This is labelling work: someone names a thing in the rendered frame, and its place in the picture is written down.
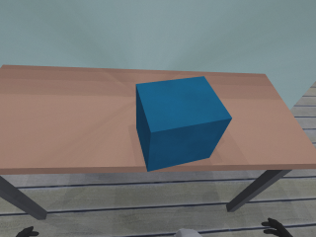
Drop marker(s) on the carton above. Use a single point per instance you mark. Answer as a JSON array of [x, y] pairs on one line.
[[178, 121]]

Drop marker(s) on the right robot hand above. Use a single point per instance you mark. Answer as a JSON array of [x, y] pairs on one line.
[[278, 230]]

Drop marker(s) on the table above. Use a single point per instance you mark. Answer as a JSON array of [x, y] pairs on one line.
[[82, 120]]

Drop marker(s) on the left robot hand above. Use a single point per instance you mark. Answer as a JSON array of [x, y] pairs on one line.
[[28, 232]]

